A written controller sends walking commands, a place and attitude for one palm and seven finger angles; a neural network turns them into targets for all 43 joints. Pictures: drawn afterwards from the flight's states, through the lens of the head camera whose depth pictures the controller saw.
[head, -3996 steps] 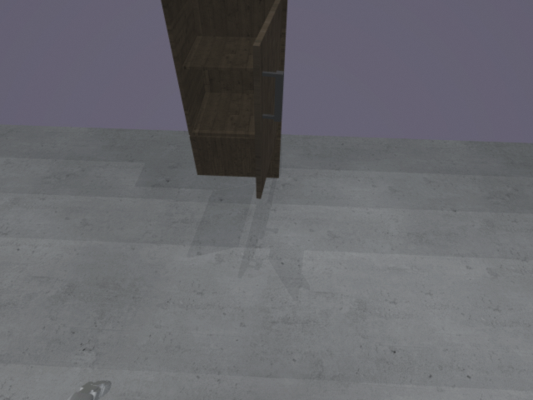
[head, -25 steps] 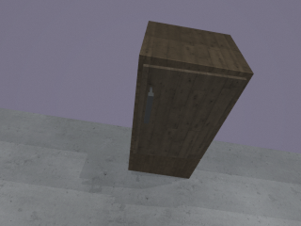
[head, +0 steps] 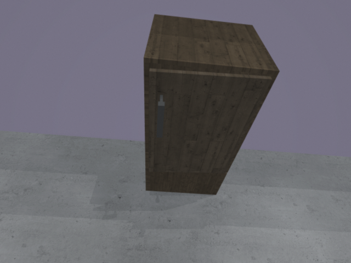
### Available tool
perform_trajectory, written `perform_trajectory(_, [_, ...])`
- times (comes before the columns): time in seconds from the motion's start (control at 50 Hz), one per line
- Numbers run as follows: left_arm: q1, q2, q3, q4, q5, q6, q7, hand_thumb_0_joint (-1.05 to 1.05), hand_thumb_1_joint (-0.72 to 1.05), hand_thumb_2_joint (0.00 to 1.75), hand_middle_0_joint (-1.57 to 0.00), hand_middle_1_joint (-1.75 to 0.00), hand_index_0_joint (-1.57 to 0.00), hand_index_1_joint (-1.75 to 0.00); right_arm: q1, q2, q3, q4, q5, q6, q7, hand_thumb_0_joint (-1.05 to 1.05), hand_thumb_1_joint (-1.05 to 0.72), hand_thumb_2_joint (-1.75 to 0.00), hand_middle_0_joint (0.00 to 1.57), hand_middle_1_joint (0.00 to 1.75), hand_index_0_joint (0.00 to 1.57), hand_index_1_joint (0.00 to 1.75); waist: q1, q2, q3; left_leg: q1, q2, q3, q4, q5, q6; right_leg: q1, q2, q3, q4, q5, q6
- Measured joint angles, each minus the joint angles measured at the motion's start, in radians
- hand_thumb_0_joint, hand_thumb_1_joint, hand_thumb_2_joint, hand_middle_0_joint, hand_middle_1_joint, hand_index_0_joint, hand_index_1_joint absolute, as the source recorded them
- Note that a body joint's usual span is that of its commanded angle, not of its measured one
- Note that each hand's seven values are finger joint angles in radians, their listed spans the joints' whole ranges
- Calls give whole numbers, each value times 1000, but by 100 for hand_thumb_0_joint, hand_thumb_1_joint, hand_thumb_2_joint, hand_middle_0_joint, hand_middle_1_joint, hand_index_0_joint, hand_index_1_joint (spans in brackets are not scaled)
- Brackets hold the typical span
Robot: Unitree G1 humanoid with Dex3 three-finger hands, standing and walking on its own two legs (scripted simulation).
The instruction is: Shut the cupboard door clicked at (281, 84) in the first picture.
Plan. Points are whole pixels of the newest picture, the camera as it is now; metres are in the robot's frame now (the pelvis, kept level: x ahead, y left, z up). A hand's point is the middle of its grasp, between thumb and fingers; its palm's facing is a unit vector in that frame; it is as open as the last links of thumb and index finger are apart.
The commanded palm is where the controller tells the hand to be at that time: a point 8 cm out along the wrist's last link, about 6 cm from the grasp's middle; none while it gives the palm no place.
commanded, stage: look again from close up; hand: left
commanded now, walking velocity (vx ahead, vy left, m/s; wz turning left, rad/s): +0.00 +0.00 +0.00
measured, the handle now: (160, 116) +0.62 +0.04 -0.06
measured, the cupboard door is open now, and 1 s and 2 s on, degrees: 3 3 3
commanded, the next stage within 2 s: shuffle to correct the standing spot in 0.42 s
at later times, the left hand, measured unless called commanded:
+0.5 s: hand out of the picture +0.00 +0.07 -0.19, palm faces +0.04 -1.00 -0.09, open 7.4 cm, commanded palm none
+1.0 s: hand out of the picture +0.06 +0.08 -0.20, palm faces +0.05 -0.99 -0.16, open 7.4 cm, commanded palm none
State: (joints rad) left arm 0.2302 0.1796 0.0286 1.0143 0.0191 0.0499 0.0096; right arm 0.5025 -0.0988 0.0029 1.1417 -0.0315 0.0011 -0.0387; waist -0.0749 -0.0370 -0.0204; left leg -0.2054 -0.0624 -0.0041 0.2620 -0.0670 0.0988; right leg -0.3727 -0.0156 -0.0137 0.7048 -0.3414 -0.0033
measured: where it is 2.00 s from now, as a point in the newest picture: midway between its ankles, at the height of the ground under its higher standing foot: outside the picture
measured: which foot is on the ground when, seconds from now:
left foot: down 0.00-1.00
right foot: up 0.00-0.08, down 0.10-1.00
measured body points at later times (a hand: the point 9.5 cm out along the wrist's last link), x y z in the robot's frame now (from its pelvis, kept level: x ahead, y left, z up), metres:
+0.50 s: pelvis +0.04 -0.05 -0.01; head +0.06 -0.05 +0.44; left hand +0.00 +0.13 -0.18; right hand +0.04 -0.27 -0.17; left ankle +0.05 +0.05 -0.75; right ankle +0.01 -0.14 -0.75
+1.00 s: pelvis +0.10 -0.08 -0.03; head +0.13 -0.07 +0.42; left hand +0.06 +0.14 -0.19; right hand +0.09 -0.30 -0.18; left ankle +0.07 +0.03 -0.74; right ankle +0.01 -0.13 -0.75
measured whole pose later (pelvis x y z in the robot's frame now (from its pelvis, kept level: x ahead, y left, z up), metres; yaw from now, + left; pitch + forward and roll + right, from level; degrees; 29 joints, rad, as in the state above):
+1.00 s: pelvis +0.10 -0.08 -0.03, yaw +0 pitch +0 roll +0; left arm 0.38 0.15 0.03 1.07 0.03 -0.02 0.02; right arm 0.30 -0.11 0.01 1.12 -0.02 -0.01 -0.05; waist 0.01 -0.04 0.05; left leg -0.29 0.04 0.07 0.75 -0.51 0.03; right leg -0.10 0.11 -0.04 0.52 -0.42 -0.12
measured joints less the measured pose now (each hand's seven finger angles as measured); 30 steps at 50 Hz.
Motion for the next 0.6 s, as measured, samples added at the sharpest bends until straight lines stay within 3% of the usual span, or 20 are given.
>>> perform_trajectory(0.1, [32, 1, -2, 11, -4, -31, 21, 0, 94, 90, -20, -30, -19, -30, -45, -2, 0, -9, 6, 7, 6, 1, -91, -90, 20, 30, 20, 30, 35, -15, -4, -37, -22, 18, 94, -57, -25, 153, 9, 8, -266, 32, -16])
perform_trajectory(0.12, [38, -4, -4, 20, -4, -38, 26, 0, 94, 90, -20, -30, -19, -30, -64, -6, 1, -10, 9, 8, 7, 1, -91, -90, 20, 30, 20, 30, 46, -10, 2, -50, -17, 26, 131, -79, -33, 155, 14, 17, -282, 98, -20])
perform_trajectory(0.22, [96, -39, -29, 65, -11, -46, 29, 0, 93, 90, -20, -30, -19, -30, -132, -20, 7, -37, 10, 7, 13, 1, -91, -90, 20, 30, 20, 30, 48, 36, 6, -63, 26, 9, 205, -133, -59, 169, 54, -6, -265, 103, -30])
perform_trajectory(0.42, [140, -98, -62, 104, -14, -74, 22, 0, 91, 90, -20, -30, -19, -30, -207, -31, 24, -19, 20, -20, -6, 2, -94, -90, 20, 30, 20, 30, 93, 13, 38, -14, 38, 12, 177, -156, -73, 209, 66, 0, -281, 78, -47])
perform_trajectory(0.6, [126, -92, -59, 106, -9, -78, 25, 0, 91, 90, -20, -30, -20, -30, -240, -43, 22, -13, 20, -23, -13, 2, -94, -90, 20, 30, 20, 30, 91, 10, 48, 21, 45, 14, 166, -170, -86, 238, 74, 3, -281, 60, -61])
